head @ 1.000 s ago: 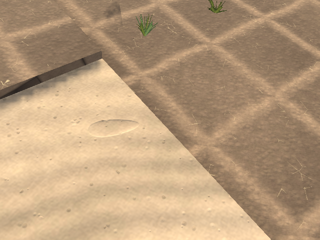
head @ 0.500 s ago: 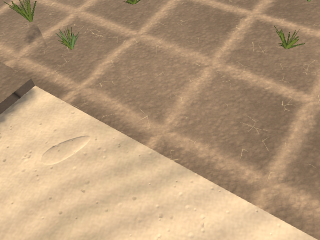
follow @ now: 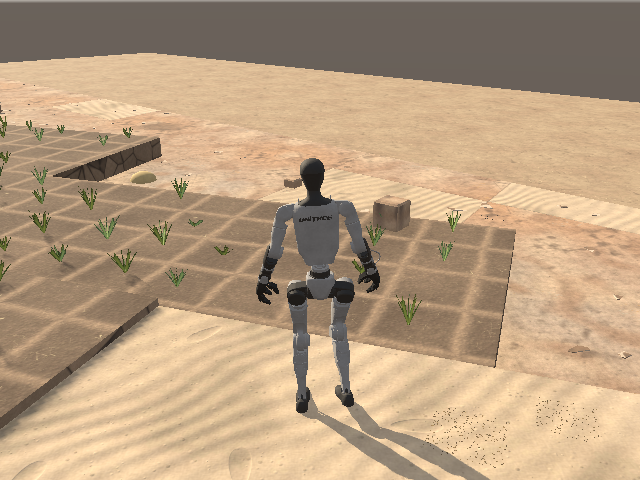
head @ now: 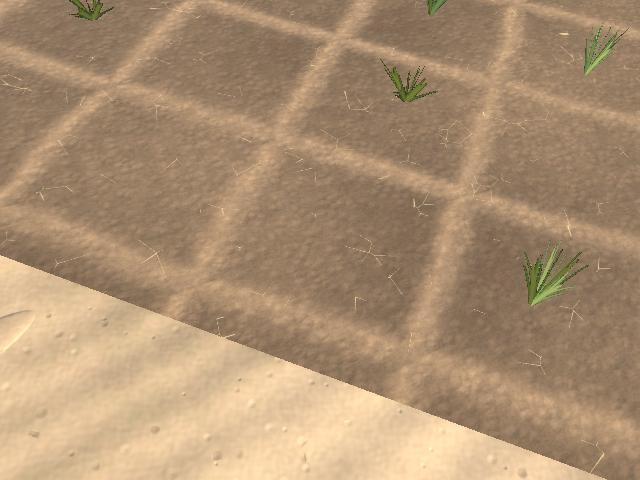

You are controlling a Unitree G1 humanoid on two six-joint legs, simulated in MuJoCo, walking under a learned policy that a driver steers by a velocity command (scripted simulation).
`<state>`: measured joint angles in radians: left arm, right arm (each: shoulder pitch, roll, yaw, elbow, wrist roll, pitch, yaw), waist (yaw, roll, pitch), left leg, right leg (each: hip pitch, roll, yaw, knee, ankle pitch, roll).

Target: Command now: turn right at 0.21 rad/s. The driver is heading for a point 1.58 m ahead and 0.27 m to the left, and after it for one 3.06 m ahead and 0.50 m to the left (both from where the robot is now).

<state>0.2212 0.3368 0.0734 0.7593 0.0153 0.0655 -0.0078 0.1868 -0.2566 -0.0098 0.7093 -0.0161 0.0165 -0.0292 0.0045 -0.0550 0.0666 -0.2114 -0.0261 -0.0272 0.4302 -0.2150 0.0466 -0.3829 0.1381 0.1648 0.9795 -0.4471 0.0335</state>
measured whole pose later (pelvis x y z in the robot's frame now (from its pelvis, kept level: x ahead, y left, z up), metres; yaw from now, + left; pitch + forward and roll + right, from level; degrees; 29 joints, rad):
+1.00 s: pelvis +0.00 -0.03 +0.00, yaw +0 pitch -1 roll +0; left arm 0.26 0.19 -0.03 1.14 0.01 0.00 0.04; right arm 0.25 -0.20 0.01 1.12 -0.01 0.02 -0.04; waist -0.01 0.01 0.03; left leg -0.16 -0.01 -0.03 0.39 -0.20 0.00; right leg -0.09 0.07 0.06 0.37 -0.25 -0.05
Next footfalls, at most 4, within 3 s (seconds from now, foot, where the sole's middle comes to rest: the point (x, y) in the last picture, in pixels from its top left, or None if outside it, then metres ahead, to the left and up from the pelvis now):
0.18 right None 0.01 -0.12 -0.78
2.30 right None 0.45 -0.04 -0.78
2.76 left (248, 422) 0.58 0.12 -0.78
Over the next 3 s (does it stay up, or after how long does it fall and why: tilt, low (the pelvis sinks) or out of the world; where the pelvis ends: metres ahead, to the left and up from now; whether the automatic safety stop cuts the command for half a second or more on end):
stays up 0.50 0.05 -0.01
